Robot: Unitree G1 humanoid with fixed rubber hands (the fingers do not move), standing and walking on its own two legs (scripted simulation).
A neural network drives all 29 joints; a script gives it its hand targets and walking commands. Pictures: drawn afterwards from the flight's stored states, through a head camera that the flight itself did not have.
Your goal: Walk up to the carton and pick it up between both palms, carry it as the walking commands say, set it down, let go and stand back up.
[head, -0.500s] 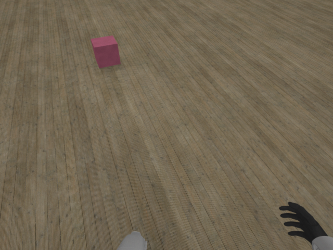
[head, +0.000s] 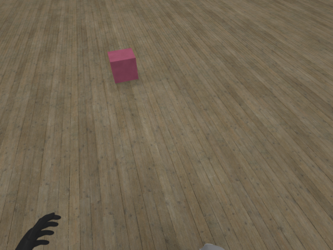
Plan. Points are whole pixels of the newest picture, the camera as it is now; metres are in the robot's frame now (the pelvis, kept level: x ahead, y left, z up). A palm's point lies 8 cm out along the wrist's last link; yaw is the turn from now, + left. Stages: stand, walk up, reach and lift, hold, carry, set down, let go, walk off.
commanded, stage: walk up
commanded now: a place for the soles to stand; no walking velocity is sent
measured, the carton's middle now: (123, 65) +1.86 +0.39 -0.62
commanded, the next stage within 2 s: none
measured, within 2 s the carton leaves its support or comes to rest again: neither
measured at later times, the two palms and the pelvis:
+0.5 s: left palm (19, 178) +0.35 +0.44 -0.07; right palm (227, 138) +0.43 -0.19 -0.01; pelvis +0.29 +0.12 +0.02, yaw +8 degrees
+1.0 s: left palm (33, 115) +0.58 +0.47 -0.04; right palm (193, 86) +0.74 -0.13 -0.05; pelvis +0.56 +0.15 +0.02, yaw +11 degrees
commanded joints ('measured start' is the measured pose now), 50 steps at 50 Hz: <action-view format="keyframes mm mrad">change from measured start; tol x32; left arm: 1 39 253 100 -52 -21 -40 1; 50 15 227 76 1 -19 -12 -48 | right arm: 1 -80 -188 -53 -202 2 -31 29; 50 -73 -119 -23 -242 -14 -37 7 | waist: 1 56 -224 43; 13 17 -88 -35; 15 -121 349 -262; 29 11 68 94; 38 218 -396 -351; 50 59 -223 59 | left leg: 1 -290 194 4 -174 12 -56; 13 126 67 255 -566 228 3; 16 570 453 -668 -902 48 206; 34 152 293 23 -902 496 105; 36 135 231 93 -580 664 82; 40 -431 45 -39 225 -77 -15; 50 -50 163 158 -468 189 -32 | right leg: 1 172 -319 351 -519 -504 -224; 11 49 -267 23 -461 -350 -157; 14 26 -135 -126 133 80 -104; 17 -418 2 168 683 -341 -33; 35 196 59 56 -129 196 -83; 38 775 -336 652 -256 -103 -286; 50 2 -187 209 -491 -247 -230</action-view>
